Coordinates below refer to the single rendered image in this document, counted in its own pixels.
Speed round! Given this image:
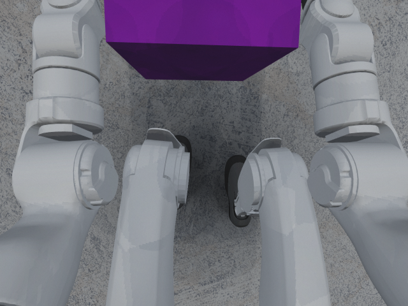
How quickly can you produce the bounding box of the carton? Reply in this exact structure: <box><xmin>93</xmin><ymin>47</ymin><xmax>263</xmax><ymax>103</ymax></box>
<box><xmin>104</xmin><ymin>0</ymin><xmax>301</xmax><ymax>81</ymax></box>

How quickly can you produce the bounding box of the robot right thigh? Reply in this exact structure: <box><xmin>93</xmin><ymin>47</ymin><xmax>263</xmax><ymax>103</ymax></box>
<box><xmin>242</xmin><ymin>147</ymin><xmax>331</xmax><ymax>306</ymax></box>

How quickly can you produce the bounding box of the right robot forearm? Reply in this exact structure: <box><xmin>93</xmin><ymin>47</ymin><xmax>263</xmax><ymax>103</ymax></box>
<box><xmin>299</xmin><ymin>0</ymin><xmax>408</xmax><ymax>158</ymax></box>

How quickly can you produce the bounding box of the right robot upper arm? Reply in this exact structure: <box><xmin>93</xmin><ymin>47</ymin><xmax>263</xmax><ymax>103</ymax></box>
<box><xmin>307</xmin><ymin>142</ymin><xmax>408</xmax><ymax>306</ymax></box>

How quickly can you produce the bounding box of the right robot shin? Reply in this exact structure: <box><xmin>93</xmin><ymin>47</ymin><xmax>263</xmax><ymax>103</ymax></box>
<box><xmin>234</xmin><ymin>138</ymin><xmax>309</xmax><ymax>217</ymax></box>

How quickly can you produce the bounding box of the left robot forearm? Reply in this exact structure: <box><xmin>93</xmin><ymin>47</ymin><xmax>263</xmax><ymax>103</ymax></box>
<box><xmin>12</xmin><ymin>0</ymin><xmax>106</xmax><ymax>198</ymax></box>

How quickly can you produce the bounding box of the left robot upper arm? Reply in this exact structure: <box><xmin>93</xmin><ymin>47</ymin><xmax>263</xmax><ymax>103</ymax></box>
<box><xmin>0</xmin><ymin>140</ymin><xmax>119</xmax><ymax>306</ymax></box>

